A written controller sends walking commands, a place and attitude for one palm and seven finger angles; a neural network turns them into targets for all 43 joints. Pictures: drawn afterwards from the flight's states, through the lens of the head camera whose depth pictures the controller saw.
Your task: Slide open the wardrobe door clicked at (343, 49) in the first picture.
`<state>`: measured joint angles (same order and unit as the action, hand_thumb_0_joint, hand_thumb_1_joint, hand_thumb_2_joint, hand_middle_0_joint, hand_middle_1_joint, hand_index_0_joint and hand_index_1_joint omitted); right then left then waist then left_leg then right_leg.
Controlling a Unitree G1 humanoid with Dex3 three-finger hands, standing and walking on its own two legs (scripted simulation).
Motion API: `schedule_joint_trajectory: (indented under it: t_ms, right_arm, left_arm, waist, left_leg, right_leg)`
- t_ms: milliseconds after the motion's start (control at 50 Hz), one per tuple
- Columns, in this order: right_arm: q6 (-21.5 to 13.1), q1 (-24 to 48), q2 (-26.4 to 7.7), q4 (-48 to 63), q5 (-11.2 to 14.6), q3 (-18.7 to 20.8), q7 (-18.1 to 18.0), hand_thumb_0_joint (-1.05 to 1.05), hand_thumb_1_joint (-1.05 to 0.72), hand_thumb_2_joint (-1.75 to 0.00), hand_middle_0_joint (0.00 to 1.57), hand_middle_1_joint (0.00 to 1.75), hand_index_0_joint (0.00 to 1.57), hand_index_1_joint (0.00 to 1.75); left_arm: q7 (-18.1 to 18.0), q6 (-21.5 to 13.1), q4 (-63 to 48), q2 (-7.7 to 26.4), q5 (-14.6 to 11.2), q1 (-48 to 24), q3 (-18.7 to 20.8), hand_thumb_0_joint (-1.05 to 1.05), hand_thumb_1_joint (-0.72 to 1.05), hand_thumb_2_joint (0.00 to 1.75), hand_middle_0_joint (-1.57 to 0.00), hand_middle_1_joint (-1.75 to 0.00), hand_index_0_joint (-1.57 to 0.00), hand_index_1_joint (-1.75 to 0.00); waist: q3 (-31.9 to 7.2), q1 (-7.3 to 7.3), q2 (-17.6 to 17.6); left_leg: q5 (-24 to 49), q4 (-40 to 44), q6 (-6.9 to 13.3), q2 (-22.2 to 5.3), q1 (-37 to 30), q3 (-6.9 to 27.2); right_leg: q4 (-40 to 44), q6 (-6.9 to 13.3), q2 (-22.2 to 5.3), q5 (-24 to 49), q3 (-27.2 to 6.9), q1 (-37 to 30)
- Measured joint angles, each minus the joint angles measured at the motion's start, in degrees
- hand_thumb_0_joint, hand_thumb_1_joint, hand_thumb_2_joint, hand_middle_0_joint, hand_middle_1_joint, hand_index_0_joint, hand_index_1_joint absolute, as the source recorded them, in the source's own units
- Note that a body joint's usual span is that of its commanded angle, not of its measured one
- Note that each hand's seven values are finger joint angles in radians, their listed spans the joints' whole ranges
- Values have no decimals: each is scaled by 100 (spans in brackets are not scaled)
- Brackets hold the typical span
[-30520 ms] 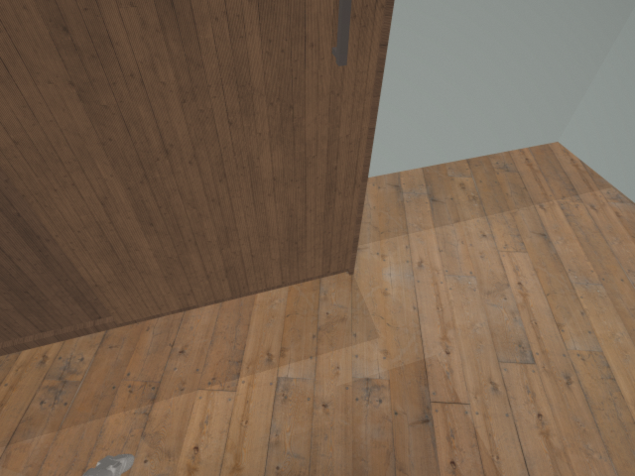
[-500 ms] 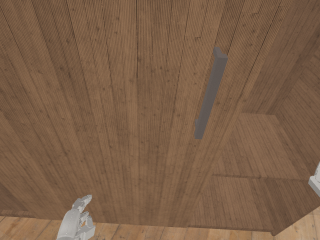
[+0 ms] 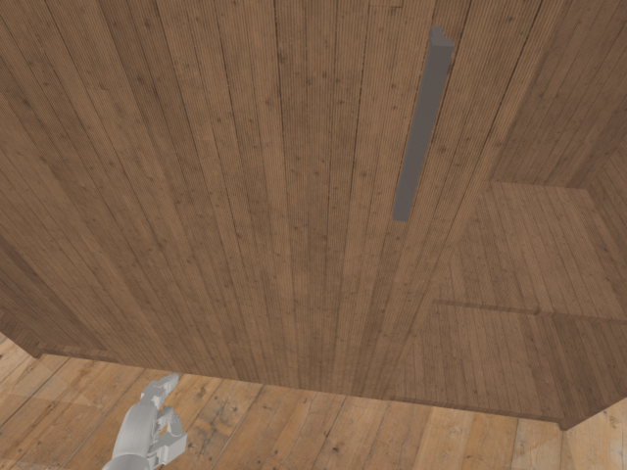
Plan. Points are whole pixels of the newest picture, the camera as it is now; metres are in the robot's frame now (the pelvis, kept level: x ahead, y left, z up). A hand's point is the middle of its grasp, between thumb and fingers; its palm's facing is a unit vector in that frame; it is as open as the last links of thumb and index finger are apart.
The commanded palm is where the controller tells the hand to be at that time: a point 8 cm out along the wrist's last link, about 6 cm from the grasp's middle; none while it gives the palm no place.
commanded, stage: step back with the hand held close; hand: right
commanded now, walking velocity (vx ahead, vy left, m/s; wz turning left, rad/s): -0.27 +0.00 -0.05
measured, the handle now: (415, 136) +0.43 -0.10 +0.23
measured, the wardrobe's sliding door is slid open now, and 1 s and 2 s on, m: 0.52 0.52 0.52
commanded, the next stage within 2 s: stop stepping back and stand still in 0.42 s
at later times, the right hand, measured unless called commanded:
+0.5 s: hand out of the picture +0.10 -0.28 +0.18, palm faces +0.55 +0.70 -0.46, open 7.4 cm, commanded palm +0.02 -0.31 +0.19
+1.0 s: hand out of the picture -0.01 -0.28 +0.20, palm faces +0.49 +0.78 -0.40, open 7.4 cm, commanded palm -0.06 -0.31 +0.19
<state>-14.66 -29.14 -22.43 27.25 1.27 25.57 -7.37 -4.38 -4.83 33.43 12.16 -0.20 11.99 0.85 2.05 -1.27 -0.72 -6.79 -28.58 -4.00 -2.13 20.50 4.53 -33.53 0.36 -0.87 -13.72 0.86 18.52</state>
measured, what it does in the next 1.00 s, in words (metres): walks backwards: right foot, then left foot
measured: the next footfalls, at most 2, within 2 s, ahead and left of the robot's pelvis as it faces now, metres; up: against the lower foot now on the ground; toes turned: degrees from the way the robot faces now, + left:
right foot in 0.70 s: -0.03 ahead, -0.13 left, +0.00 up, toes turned -5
left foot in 0.98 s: -0.19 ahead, +0.09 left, +0.00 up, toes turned +1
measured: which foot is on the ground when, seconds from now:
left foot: down 0.00-0.72, up 0.74-0.96, down 0.98-1.00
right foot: down 0.00-0.58, up 0.60-0.68, down 0.70-0.96, up 0.98-1.00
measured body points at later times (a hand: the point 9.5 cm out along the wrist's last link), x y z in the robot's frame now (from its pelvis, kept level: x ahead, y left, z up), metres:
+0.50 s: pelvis -0.08 +0.00 -0.03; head -0.06 -0.02 +0.42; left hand +0.11 +0.23 -0.09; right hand +0.07 -0.31 +0.20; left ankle +0.10 +0.15 -0.73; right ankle +0.05 -0.13 -0.72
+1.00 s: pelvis -0.19 -0.01 +0.00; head -0.22 -0.04 +0.45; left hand -0.04 +0.21 -0.07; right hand -0.04 -0.32 +0.22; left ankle -0.23 +0.09 -0.74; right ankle -0.11 -0.12 -0.70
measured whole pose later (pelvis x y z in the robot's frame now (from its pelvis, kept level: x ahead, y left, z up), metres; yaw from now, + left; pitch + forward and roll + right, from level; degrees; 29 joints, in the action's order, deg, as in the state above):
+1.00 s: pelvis -0.19 -0.01 +0.00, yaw -1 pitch +0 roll +1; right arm -11.2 -29.3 -25.5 33.0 1.5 25.3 -7.9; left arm -2.0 -5.9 36.0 8.9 0.7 16.7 -1.8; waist -4.6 -0.7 -3.4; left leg -19.2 -28.7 3.6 2.0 9.4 -3.6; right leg -48.4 0.0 -2.0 -22.4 1.7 31.0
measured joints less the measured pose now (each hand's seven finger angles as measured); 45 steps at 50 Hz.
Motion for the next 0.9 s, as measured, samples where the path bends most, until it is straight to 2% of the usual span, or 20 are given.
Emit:
schedule_joint_trajectory:
  t_ms: [100,180,300,360,480,520,580,600,640,680,700,720,740,760,800,820,840,860,900]
  right_arm:
    - [-80,105,156,-47,-56,-87,-48,1,-89,-89,21,30,21,30]
    - [-123,168,77,-22,-94,-39,-72,1,-89,-89,21,30,21,30]
    - [-227,258,49,40,-124,60,-84,1,-89,-89,21,30,21,30]
    - [-294,300,13,137,-105,123,-90,1,-89,-89,21,30,21,30]
    - [-420,385,-204,299,-153,316,-32,1,-89,-89,21,30,21,30]
    - [-464,429,-278,342,-170,401,0,1,-89,-89,21,30,21,30]
    - [-510,457,-224,385,-137,481,31,1,-89,-89,21,30,21,30]
    - [-506,447,-163,404,-100,474,36,1,-89,-89,21,30,22,30]
    - [-442,398,-22,463,-30,420,34,1,-89,-89,21,30,22,30]
    - [-328,410,111,453,14,341,19,1,-89,-89,21,30,22,30]
    - [-255,484,174,418,22,287,9,1,-89,-89,21,30,21,30]
    - [-193,648,187,335,18,259,-7,1,-89,-89,21,30,21,30]
    - [-127,850,184,205,0,240,-29,1,-89,-89,21,30,21,30]
    - [-69,1023,175,32,-31,229,-50,1,-89,-89,21,30,21,30]
    - [59,1166,145,-270,-66,202,-82,1,-89,-89,21,30,21,30]
    - [105,1114,131,-340,-57,180,-100,1,-89,-90,21,30,21,30]
    - [139,994,125,-354,-34,143,-119,1,-89,-90,21,30,21,30]
    - [180,836,130,-315,-8,85,-126,1,-89,-90,21,30,21,30]
    - [261,461,139,-134,25,-57,-123,1,-89,-90,20,30,21,30]
  left_arm:
    - [0,-115,74,18,9,66,-23,1,91,90,-20,-30,-21,-30]
    - [-6,-218,68,-28,8,137,-32,1,91,90,-20,-30,-21,-30]
    - [23,-311,138,-28,51,168,-29,1,91,90,-20,-30,-21,-30]
    - [39,-351,147,-18,66,123,-17,1,91,90,-20,-30,-21,-30]
    - [50,-468,83,-74,62,129,40,1,91,90,-20,-30,-21,-30]
    - [58,-499,89,-90,75,160,62,1,91,90,-20,-30,-21,-30]
    - [94,-486,159,-41,87,148,106,1,91,90,-20,-30,-21,-30]
    - [113,-458,211,4,98,117,121,1,91,90,-20,-30,-21,-30]
    - [166,-330,412,105,130,-17,129,1,91,90,-20,-30,-21,-30]
    - [154,-157,577,145,137,-131,104,1,91,90,-20,-30,-21,-30]
    - [119,-112,572,169,126,-134,88,1,91,90,-20,-30,-21,-30]
    - [73,-105,536,149,124,-155,80,1,91,90,-20,-30,-21,-30]
    - [30,-120,442,108,97,-152,74,1,91,90,-20,-30,-21,-30]
    - [16,-165,352,34,63,-109,81,1,91,90,-20,-30,-21,-30]
    - [91,-248,275,-157,-14,45,66,1,91,90,-20,-30,-21,-30]
    - [153,-279,302,-240,-32,119,24,1,91,90,-20,-30,-21,-30]
    - [216,-286,350,-306,-33,186,-31,1,91,90,-20,-30,-21,-30]
    - [268,-270,406,-360,-25,250,-85,1,91,90,-20,-30,-21,-30]
    - [301,-196,479,-429,18,383,-184,1,91,90,-20,-30,-21,-30]
  waist:
    - [-25,-8,40]
    - [24,53,-7]
    - [70,69,-74]
    - [146,82,-128]
    - [285,241,-209]
    - [310,296,-240]
    - [316,243,-259]
    - [320,188,-261]
    - [318,29,-297]
    - [223,-150,-339]
    - [131,-205,-290]
    - [131,-190,-288]
    - [200,-167,-256]
    - [228,-109,-202]
    - [102,88,-116]
    - [-18,180,-93]
    - [-146,258,-72]
    - [-267,306,-55]
    - [-479,332,-14]
  left_leg:
    - [-51,-44,37,29,159,-11]
    - [-37,-178,62,84,264,88]
    - [-79,-335,53,148,428,244]
    - [-23,-400,62,158,550,318]
    - [-188,-976,148,346,820,567]
    - [-217,-1252,114,399,903,645]
    - [-350,-1554,-5,356,1070,692]
    - [-330,-1573,-60,314,1115,715]
    - [-232,-1520,-63,167,1172,734]
    - [-335,-1419,-103,-4,1249,658]
    - [-541,-1394,-100,-37,1321,563]
    - [-972,-1483,-47,-55,1385,515]
    - [-1393,-1943,-18,40,1475,500]
    - [-1626,-2787,5,195,1596,454]
    - [-1683,-4392,63,453,1707,244]
    - [-1678,-4810,93,527,1644,80]
    - [-1699,-4890,140,568,1487,-112]
    - [-1749,-4632,204,584,1229,-315]
    - [-1995,-3300,360,609,450,-713]
  right_leg:
    - [-170,49,5,-11,-60,255]
    - [-281,72,47,101,-114,403]
    - [-579,116,103,-313,-143,666]
    - [-578,119,128,-133,-122,786]
    - [-917,199,43,-9,10,1108]
    - [-1159,226,-11,-167,93,1249]
    - [-1602,204,-14,-987,198,1508]
    - [-1739,136,56,-1303,181,1586]
    - [-2279,42,227,-1376,125,1564]
    - [-2344,41,309,-1493,101,1081]
    - [-1960,85,315,-1632,31,705]
    - [-1727,154,322,-1330,27,620]
    - [-1668,219,275,-887,47,603]
    - [-1644,263,216,-654,34,582]
    - [-1399,323,122,-428,-53,527]
    - [-1189,336,58,-329,-74,501]
    - [-939,329,-29,-204,-71,472]
    - [-667,269,-118,-111,-57,433]
    - [-135,134,-272,-76,-18,348]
